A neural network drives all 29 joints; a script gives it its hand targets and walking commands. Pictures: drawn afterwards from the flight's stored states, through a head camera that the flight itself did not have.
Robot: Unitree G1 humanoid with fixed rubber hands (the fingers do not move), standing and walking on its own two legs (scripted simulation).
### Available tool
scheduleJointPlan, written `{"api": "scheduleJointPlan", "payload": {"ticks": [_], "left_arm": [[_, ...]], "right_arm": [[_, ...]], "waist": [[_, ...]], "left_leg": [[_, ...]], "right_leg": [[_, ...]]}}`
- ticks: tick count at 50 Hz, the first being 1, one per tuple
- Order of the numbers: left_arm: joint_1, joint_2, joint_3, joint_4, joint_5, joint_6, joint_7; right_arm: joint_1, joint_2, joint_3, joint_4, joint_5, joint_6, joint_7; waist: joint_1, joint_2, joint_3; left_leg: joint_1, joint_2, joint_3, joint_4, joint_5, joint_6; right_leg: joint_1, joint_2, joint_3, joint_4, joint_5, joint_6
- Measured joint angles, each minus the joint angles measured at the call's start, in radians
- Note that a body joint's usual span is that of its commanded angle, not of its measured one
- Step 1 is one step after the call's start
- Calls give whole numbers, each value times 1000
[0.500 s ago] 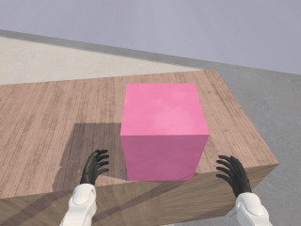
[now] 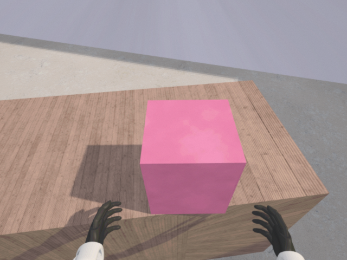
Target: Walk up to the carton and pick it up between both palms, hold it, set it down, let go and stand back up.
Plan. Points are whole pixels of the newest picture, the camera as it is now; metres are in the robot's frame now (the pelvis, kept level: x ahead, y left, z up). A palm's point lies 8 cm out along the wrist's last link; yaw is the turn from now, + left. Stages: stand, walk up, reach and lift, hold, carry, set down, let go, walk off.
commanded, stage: set down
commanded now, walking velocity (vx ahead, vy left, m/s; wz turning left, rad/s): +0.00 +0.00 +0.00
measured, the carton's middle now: (187, 159) +0.39 +0.01 +0.01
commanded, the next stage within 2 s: let go in 0.52 s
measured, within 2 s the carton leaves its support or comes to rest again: neither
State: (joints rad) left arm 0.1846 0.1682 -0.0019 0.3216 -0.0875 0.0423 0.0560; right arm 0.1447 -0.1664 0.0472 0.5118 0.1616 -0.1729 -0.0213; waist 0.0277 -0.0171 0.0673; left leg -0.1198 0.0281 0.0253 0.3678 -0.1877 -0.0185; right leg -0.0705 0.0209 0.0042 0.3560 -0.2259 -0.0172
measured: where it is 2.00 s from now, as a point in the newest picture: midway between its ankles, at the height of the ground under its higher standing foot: outside the picture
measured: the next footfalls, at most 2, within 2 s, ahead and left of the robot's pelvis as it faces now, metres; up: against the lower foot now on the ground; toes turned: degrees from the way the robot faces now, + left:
none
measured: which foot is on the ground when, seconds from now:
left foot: down 0.00-1.00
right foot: down 0.00-1.00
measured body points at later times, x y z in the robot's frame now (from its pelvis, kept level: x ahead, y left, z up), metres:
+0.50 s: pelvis +0.01 +0.01 +0.00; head +0.02 +0.02 +0.45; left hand +0.18 +0.23 -0.07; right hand +0.19 -0.21 -0.08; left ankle +0.01 +0.13 -0.75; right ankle -0.02 -0.11 -0.75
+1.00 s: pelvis +0.00 +0.00 +0.00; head +0.00 +0.01 +0.45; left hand +0.17 +0.23 -0.09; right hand +0.16 -0.22 -0.10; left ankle +0.01 +0.13 -0.75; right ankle -0.02 -0.11 -0.75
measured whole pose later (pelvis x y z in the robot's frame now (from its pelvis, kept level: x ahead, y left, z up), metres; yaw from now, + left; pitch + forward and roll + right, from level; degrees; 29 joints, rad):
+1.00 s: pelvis +0.00 +0.00 +0.00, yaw +0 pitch -6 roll +0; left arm 0.19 0.18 0.00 0.53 0.00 0.09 0.01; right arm 0.17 -0.17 -0.01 0.76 0.00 -0.21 0.01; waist 0.02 0.00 0.11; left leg -0.09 0.03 0.03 0.42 -0.22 -0.02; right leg -0.05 0.02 0.01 0.40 -0.25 -0.02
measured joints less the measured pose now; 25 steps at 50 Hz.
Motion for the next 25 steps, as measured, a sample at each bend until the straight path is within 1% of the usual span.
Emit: {"api": "scheduleJointPlan", "payload": {"ticks": [4, 8, 10, 14, 21, 25], "left_arm": [[30, 5, 1, 8, 3, -21, -15], [31, 19, -3, 75, 10, -17, -27], [44, 23, -8, 71, 4, -10, -19], [73, 30, -21, 39, -1, -33, 1], [67, 25, -24, 62, 19, -42, -5], [56, 10, -13, 103, 56, -29, -23]], "right_arm": [[37, -4, -3, -1, -22, -9, -1], [44, -2, -10, 43, -53, -3, 1], [57, 1, -18, 42, -55, 0, 7], [79, 4, -35, 34, -60, -18, 21], [62, -13, -31, 86, -61, -51, 31], [43, -25, -24, 153, -74, -69, 34]], "waist": [[2, 3, 5], [5, 1, 15], [9, -1, 20], [10, -2, 21], [1, 7, 21], [-1, 13, 25]], "left_leg": [[12, -3, 0, -1, -5, 2], [19, -5, 3, 3, -11, 5], [18, -5, 4, 7, -15, 5], [6, -4, 3, 21, -24, 6], [6, -4, 3, 38, -37, 9], [24, -3, 5, 40, -42, 10]], "right_leg": [[14, -3, 0, -5, -4, 2], [19, -4, 3, 1, -9, 4], [18, -4, 5, 3, -12, 5], [11, -4, 4, 9, -16, 6], [18, -4, 5, 10, -20, 10], [39, -3, 6, 3, -19, 11]]}}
